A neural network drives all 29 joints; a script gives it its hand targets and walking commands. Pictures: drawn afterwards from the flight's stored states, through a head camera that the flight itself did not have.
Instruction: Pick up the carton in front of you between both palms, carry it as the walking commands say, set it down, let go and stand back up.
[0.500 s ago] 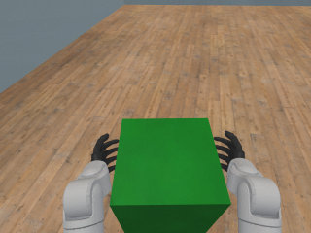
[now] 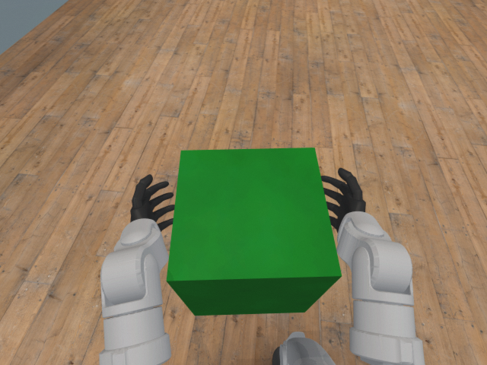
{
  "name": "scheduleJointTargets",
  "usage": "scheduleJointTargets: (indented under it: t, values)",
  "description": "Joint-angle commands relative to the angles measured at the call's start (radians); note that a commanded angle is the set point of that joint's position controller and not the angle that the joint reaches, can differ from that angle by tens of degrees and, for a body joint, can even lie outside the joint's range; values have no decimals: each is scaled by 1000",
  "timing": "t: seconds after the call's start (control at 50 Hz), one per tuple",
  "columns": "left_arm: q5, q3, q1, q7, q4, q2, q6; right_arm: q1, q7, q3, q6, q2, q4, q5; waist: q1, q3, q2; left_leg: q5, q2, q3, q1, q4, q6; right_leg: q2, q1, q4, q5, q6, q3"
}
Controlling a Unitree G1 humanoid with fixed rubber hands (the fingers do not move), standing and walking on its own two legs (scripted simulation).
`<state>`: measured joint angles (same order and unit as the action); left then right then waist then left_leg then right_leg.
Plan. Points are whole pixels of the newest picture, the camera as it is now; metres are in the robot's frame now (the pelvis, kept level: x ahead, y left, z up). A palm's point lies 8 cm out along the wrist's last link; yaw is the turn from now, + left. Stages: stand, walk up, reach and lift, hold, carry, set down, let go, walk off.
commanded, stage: carry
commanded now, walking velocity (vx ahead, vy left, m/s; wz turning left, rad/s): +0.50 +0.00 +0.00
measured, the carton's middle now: (249, 239) +0.33 -0.01 +0.01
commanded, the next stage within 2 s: none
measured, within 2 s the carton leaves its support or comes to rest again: neither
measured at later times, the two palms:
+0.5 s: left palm (165, 91) +0.68 +0.16 +0.07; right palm (297, 87) +0.69 -0.15 +0.06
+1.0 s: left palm (174, 32) +0.95 +0.16 +0.08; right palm (279, 31) +0.94 -0.14 +0.08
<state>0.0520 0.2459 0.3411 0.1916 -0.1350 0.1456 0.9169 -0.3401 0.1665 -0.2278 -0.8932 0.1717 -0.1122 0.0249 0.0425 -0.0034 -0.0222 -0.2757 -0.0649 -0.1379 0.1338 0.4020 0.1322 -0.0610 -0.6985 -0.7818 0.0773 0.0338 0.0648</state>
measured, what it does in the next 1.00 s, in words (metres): walks ahead: right foot, then left foot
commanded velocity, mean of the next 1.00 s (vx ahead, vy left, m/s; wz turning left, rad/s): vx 0.50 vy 0.00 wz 0.00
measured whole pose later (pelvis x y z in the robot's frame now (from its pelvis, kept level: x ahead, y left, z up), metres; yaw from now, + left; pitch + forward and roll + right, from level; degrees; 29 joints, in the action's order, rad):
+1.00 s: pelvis +0.72 +0.01 -0.02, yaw -2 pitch +4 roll -1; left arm 0.02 0.05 -0.08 0.14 -0.56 0.14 1.11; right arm 0.07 0.15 -0.03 -1.11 0.13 -0.54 0.00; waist 0.02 -0.13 0.01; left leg -0.33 0.02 -0.15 -0.05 0.21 0.02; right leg -0.07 -0.56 -0.55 0.09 0.00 0.16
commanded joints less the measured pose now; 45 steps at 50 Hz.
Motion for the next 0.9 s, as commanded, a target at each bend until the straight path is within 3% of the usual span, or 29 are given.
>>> scheduleJointTargets:
  t: [0.0, 0.06, 0.1, 0.12, 0.14, 0.16, 0.18, 0.2, 0.22, 0.26, 0.3, 0.38, 0.5, 0.54, 0.56, 0.58, 0.6, 0.62, 0.64, 0.68, 0.7, 0.72, 0.76, 0.88]
  values:
    - [-141, -617, 520, 2, -62, 671, -9, -487, 15, 612, -2, 649, -80, -144, 30, -290, 118, 684, 227, 127, -267, -36, 37, 45, 17, 158, -140, 13, 76]
    - [-140, -605, 501, -1, -64, 642, 21, -474, 24, 609, -29, 630, -80, -132, -3, -283, 120, 790, 218, 64, -232, 18, -1, 77, 205, 294, -214, 39, 95]
    - [-125, -584, 470, -2, -25, 618, 41, -471, 24, 600, -54, 612, -68, -123, -56, -317, 89, 867, 156, -23, -200, 240, -53, 145, 430, 391, -238, 37, 162]
    - [-115, -569, 450, -2, -7, 615, 50, -477, 26, 591, -66, 598, -60, -116, -105, -366, 52, 707, 115, -41, -94, 426, -77, 91, 631, 424, -325, 44, 105]
    - [-108, -544, 424, 0, 13, 591, 58, -491, 30, 585, -80, 593, -60, -109, -99, -410, -108, 136, 52, 0, 155, 609, -94, -123, 863, 265, -706, 80, -145]
    - [-115, -535, 452, 7, 28, 564, 66, -470, 31, 568, -93, 594, -22, -111, -105, -488, -251, -274, -46, 88, 435, 918, -127, -301, 1091, 246, -788, 270, -460]
    - [-133, -550, 419, 9, 39, 587, 67, -453, 36, 560, -98, 584, -22, -114, -126, -514, -216, -298, -21, 162, 558, 1039, -115, -319, 1100, 309, -523, 323, -536]
    - [-152, -567, 448, 5, 22, 631, 63, -477, 39, 554, -97, 622, -18, -119, -119, -497, -150, -230, 26, 189, 623, 1020, -95, -282, 1056, 356, -331, 298, -521]
    - [-175, -591, 507, -5, -4, 679, 58, -515, 38, 547, -91, 654, -27, -117, -105, -459, -47, -171, 59, 184, 623, 948, -89, -257, 964, 391, -263, 252, -463]
    - [-220, -641, 621, -25, -54, 754, 41, -560, 29, 533, -72, 700, -32, -101, -82, -430, 2, -104, 97, 171, 562, 850, -88, -229, 814, 423, -191, 210, -372]
    - [-233, -664, 669, -36, -81, 780, 19, -570, 19, 543, -49, 724, -33, -98, -76, -422, -9, -79, 112, 142, 537, 748, -99, -205, 747, 455, -129, 202, -305]
    - [-228, -670, 620, -33, -90, 744, -5, -564, 23, 578, -20, 705, -63, -113, -89, -387, -60, 12, 121, 83, 581, 510, -120, -168, 782, 451, -320, 192, -190]
    - [-185, -644, 453, -15, -102, 669, 13, -477, 27, 611, -35, 652, -115, -133, -99, -331, -107, 277, 43, -41, 442, 126, -108, -87, 860, 411, -617, 97, -33]
    - [-174, -643, 401, -16, -120, 661, 29, -436, 22, 618, -53, 647, -132, -140, -61, -365, -141, 318, 11, -80, 258, 31, -89, -92, 856, 311, -773, 58, 10]
    - [-172, -648, 386, -19, -136, 659, 39, -396, 19, 619, -62, 645, -135, -138, -25, -417, -128, 335, 2, -98, 68, -29, -83, -82, 800, 187, -755, 27, 58]
    - [-167, -656, 378, -20, -155, 653, 49, -358, 15, 619, -71, 643, -141, -131, -4, -473, -68, 318, 82, -20, -146, -15, -75, -67, 665, 21, -535, -2, 73]
    - [-173, -670, 377, -24, -175, 655, 65, -315, 13, 611, -82, 629, -146, -120, 4, -538, 108, 516, 315, 290, -353, 86, -23, -21, 455, -177, -153, -30, 61]
    - [-186, -675, 316, -31, -167, 676, 80, -320, 16, 629, -93, 623, -158, -131, -9, -591, 357, 470, 480, 658, -558, -13, 168, 137, 131, -469, 397, -53, 4]
    - [-192, -682, 313, -31, -210, 672, 85, -264, 8, 650, -104, 671, -167, -155, -19, -549, 263, 431, 474, 636, -531, -49, 167, 90, 14, -561, 416, -32, -78]
    - [-195, -697, 288, -39, -266, 740, 95, -243, -20, 693, -111, 765, -254, -188, -14, -448, 80, 521, 420, 455, -403, -79, 96, 13, -5, -451, 323, -16, -86]
    - [-193, -708, 258, -45, -294, 761, 96, -228, -34, 709, -111, 793, -291, -197, -19, -425, 54, 495, 400, 398, -347, -111, 62, -12, 24, -356, 279, -21, -83]
    - [-197, -715, 222, -52, -303, 808, 101, -222, -39, 713, -114, 809, -330, -204, -23, -419, 62, 450, 382, 354, -305, -140, 40, -23, 71, -282, 254, -26, -72]
    - [-188, -716, 126, -59, -348, 823, 106, -158, -49, 723, -124, 809, -402, -214, -22, -410, 101, 450, 360, 280, -287, -172, 33, -9, 100, -171, 248, -39, -28]
    - [-181, -741, -47, -57, -466, 749, 153, 29, -63, 729, -180, 705, -508, -215, -23, -274, 167, 534, 289, 103, -244, -196, -1, 0, 95, 144, 73, -53, 89]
